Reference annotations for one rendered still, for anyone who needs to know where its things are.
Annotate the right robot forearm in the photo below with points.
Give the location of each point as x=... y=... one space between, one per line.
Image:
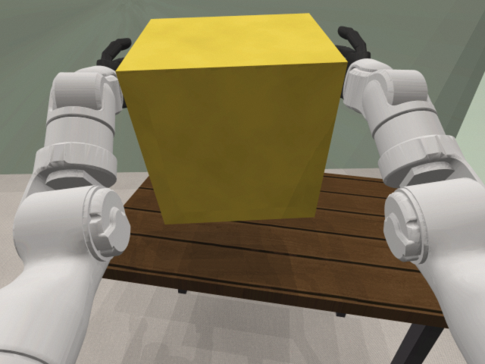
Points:
x=410 y=139

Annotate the table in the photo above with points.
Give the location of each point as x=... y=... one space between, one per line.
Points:
x=337 y=261

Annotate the left robot forearm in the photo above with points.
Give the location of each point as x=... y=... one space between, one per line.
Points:
x=80 y=128

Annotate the left robot hand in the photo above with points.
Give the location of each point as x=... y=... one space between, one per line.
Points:
x=111 y=52

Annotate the carton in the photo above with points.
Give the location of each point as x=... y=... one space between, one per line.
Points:
x=234 y=115

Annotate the robot left upper arm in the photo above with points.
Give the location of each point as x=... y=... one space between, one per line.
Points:
x=66 y=239

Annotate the robot right upper arm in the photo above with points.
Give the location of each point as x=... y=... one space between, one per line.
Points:
x=440 y=227

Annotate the right robot hand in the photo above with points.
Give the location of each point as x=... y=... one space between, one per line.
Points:
x=359 y=45

